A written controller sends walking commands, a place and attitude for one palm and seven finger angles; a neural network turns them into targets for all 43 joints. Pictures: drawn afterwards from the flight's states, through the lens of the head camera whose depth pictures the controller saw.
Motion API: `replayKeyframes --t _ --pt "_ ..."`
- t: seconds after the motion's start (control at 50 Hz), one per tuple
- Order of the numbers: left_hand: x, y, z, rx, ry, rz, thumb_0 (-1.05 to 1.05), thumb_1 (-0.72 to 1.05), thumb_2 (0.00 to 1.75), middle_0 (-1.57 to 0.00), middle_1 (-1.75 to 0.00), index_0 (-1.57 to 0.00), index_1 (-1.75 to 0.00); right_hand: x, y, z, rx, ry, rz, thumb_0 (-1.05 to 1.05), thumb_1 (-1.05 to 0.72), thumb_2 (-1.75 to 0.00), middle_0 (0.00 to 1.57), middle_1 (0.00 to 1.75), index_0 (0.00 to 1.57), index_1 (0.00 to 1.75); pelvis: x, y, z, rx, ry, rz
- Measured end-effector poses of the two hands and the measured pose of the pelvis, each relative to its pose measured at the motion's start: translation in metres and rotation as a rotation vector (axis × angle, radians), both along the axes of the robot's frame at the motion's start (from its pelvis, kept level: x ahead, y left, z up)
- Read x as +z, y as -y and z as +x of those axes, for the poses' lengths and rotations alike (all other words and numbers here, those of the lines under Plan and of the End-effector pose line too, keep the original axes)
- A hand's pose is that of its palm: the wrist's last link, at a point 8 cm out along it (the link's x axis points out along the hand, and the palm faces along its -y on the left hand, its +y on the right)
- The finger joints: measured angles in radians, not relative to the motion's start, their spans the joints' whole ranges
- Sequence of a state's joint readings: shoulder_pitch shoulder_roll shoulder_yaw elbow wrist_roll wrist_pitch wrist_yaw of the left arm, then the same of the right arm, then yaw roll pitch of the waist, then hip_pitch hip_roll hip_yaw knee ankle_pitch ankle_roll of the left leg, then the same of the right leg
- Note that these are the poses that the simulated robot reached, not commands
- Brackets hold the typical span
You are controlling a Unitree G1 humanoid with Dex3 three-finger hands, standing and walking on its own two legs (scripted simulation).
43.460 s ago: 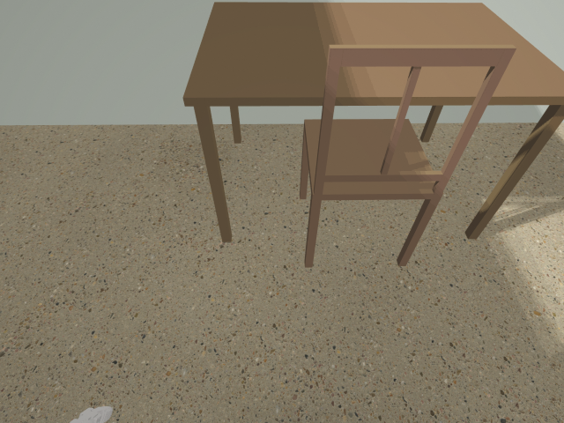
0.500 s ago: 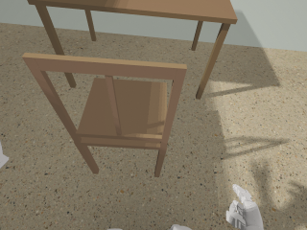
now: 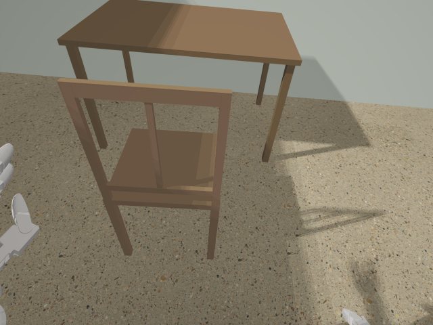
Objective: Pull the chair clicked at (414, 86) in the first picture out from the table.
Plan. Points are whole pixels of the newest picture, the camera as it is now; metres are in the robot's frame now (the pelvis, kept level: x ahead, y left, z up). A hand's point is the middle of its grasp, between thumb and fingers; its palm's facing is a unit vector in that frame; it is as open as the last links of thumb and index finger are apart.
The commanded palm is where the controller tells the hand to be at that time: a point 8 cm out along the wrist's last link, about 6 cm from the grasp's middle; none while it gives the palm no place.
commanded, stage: stop stepping back and stand still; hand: left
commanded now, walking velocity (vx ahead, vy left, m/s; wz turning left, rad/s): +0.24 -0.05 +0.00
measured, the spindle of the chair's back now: (155, 150) +0.61 +0.20 -0.07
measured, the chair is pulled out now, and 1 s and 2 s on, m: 0.59 0.59 0.59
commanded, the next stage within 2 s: let the arm hang, fingers relaxed in 0.42 s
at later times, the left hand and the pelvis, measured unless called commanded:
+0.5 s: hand (40, 239) +0.19 +0.24 +0.16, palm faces +0.42 -0.82 -0.40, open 7.5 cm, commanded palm none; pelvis -0.01 -0.01 +0.00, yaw +1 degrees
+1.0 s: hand out of the picture +0.01 +0.19 -0.17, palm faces +0.09 -0.97 -0.21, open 7.0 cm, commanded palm none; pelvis -0.01 +0.00 +0.01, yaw +4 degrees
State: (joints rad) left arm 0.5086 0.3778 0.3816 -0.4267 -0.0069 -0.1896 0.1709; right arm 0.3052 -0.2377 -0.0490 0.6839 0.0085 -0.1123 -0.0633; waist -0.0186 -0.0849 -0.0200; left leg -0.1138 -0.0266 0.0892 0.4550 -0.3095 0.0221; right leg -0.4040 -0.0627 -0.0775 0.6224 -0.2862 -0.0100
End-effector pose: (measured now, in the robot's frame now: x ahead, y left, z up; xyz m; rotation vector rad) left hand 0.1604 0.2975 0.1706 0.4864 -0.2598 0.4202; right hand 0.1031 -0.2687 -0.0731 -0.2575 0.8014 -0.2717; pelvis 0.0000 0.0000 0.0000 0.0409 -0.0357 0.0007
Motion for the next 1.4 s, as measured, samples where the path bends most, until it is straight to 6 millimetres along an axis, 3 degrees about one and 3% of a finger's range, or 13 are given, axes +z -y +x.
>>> replayKeyframes --t 0.08,0.18,0.28,0.4,0.54,0.58,0.66,0.74,0.82,0.98,1.12,1.24,1.4 --pt "0.023 0.012 -0.015 -0.065 0.015 0.083 0.02 0.89 0.9 -0.22 -0.31 -0.21 -0.31 0.006 -0.006 -0.007 -0.018 0.064 0.039 0.02 -0.91 -0.9 0.19 0.3 0.2 0.3 0.006 0.001 -0.005 0.031 -0.001 -0.039" --pt "0.059 0.005 -0.035 -0.012 0.07 0.268 0.02 0.88 0.9 -0.22 -0.31 -0.21 -0.31 -0.015 -0.02 0.0 0.029 0.047 0.119 0.01 -0.91 -0.9 0.19 0.3 0.2 0.3 -0.001 0.008 -0.008 0.025 -0.022 -0.051" --pt "0.035 -0.01 -0.038 0.116 -0.004 0.176 0.01 0.89 0.9 -0.21 -0.3 -0.21 -0.31 -0.04 -0.028 0.008 0.07 -0.015 0.185 0.01 -0.91 -0.89 0.2 0.3 0.2 0.3 -0.006 0.012 -0.017 0.041 -0.007 -0.072" --pt "-0.014 0.004 -0.03 0.094 -0.098 -0.046 0.02 0.89 0.9 -0.21 -0.3 -0.2 -0.31 -0.018 -0.027 0.015 0.096 -0.025 0.123 0.02 -0.91 -0.89 0.2 0.3 0.2 0.3 0.002 0.013 -0.012 0.029 -0.003 -0.032" --pt "0.015 0.014 -0.008 -0.061 0.006 0.077 0.02 0.88 0.9 -0.22 -0.31 -0.21 -0.31 0.007 -0.023 0.042 0.116 0.062 0.054 0.02 -0.91 -0.89 0.2 0.3 0.2 0.3 0.002 0.01 -0.005 0.028 -0.009 -0.044" --pt "-0.014 0.005 0.01 -0.05 -0.134 0.051 0.01 0.89 0.9 -0.21 -0.3 -0.2 -0.31 -0.004 -0.022 0.049 0.139 0.044 0.077 0.01 -0.91 -0.89 0.2 0.3 0.2 0.3 0.0 0.005 -0.004 0.038 -0.034 -0.044" --pt "-0.135 0.005 0.02 0.03 -0.618 -0.204 0.01 0.9 0.9 -0.2 -0.3 -0.2 -0.3 -0.031 -0.027 0.048 0.123 -0.033 0.136 0.01 -0.91 -0.9 0.19 0.3 0.2 0.3 -0.003 -0.003 -0.002 0.042 -0.053 -0.043" --pt "-0.244 0.047 -0.025 0.021 -1.041 -0.425 0.01 0.91 0.9 -0.2 -0.3 -0.19 -0.3 -0.045 -0.04 0.02 0.11 -0.162 0.163 0.01 -0.91 -0.89 0.19 0.3 0.2 0.3 -0.004 -0.001 -0.001 0.052 -0.035 -0.031" --pt "-0.302 0.092 -0.088 0.033 -1.278 -0.639 0.0 0.93 0.9 -0.2 -0.3 -0.2 -0.3 -0.048 -0.046 -0.024 0.102 -0.336 0.144 0.01 -0.91 -0.89 0.2 0.3 0.2 0.3 -0.002 0.003 -0.001 0.058 -0.021 -0.036" --pt "-0.307 0.065 -0.155 0.172 -1.442 -0.618 -0.05 0.98 0.89 -0.21 -0.3 -0.2 -0.3 -0.05 -0.026 -0.081 0.03 -0.521 0.099 0.0 -0.93 -0.89 0.2 0.3 0.2 0.3 0.005 0.004 -0.008 0.063 -0.015 -0.057" --pt "-0.296 0.053 -0.201 0.263 -1.564 -0.581 -0.01 0.93 0.9 -0.2 -0.3 -0.2 -0.3 -0.063 -0.035 -0.107 0.012 -0.568 0.164 0.01 -0.92 -0.89 0.19 0.3 0.2 0.29 0.007 0.003 -0.009 0.052 -0.011 -0.05" --pt "-0.296 0.064 -0.212 0.27 -1.594 -0.592 0.01 0.92 0.9 -0.2 -0.3 -0.19 -0.3 -0.07 -0.052 -0.119 0.011 -0.596 0.223 0.01 -0.91 -0.89 0.19 0.3 0.2 0.3 0.007 0.005 -0.008 0.043 -0.011 -0.043" --pt "-0.305 0.096 -0.199 0.208 -1.588 -0.641 0.01 0.91 0.9 -0.2 -0.3 -0.19 -0.3 -0.072 -0.063 -0.129 -0.01 -0.618 0.257 0.01 -0.91 -0.89 0.2 0.3 0.2 0.3 0.007 0.009 -0.004 0.034 -0.012 -0.039"
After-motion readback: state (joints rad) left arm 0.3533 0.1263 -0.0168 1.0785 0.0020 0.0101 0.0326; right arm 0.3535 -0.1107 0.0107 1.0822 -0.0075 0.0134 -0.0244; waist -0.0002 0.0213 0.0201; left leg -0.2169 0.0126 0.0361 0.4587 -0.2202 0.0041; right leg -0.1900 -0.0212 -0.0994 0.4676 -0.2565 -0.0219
